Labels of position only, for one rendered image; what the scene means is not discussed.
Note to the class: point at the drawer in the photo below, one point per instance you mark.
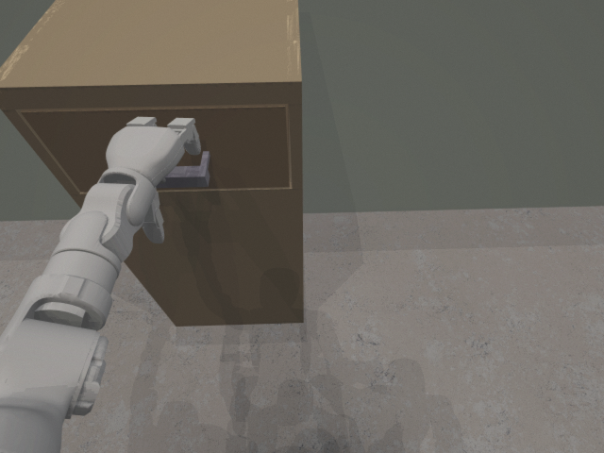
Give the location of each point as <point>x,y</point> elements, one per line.
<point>248,144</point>

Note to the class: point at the handle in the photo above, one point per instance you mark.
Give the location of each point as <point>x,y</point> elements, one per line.
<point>189,176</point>

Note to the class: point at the robot left upper arm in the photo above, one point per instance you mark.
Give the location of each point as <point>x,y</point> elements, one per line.
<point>48,373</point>

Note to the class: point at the left robot forearm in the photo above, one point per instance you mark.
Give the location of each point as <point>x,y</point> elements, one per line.
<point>75,287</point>

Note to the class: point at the cabinet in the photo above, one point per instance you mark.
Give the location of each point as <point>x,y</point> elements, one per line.
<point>229,256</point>

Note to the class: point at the robot left hand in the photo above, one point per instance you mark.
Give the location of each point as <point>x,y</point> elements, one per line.
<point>154,152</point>

